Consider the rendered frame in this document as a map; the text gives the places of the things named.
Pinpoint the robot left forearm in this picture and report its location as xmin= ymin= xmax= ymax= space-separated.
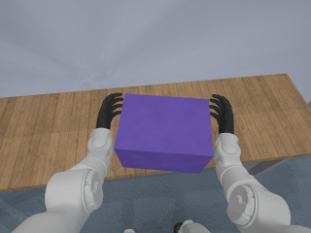
xmin=45 ymin=127 xmax=114 ymax=208

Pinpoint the left robot upper arm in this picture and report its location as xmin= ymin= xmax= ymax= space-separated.
xmin=11 ymin=168 xmax=104 ymax=233

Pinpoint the table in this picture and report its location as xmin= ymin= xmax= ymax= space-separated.
xmin=0 ymin=73 xmax=311 ymax=192

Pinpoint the robot right thigh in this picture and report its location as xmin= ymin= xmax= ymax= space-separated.
xmin=178 ymin=222 xmax=210 ymax=233

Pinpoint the left robot hand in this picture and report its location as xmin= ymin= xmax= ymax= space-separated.
xmin=95 ymin=92 xmax=123 ymax=130

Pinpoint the robot right forearm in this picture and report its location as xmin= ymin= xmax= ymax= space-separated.
xmin=213 ymin=133 xmax=291 ymax=223

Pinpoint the carton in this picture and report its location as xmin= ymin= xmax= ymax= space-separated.
xmin=114 ymin=93 xmax=214 ymax=174

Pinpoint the robot right shin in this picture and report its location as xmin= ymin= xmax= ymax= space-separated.
xmin=181 ymin=219 xmax=193 ymax=228

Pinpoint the right robot upper arm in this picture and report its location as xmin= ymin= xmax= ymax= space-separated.
xmin=226 ymin=183 xmax=311 ymax=233

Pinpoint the right robot hand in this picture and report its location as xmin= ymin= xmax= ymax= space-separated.
xmin=209 ymin=94 xmax=234 ymax=135

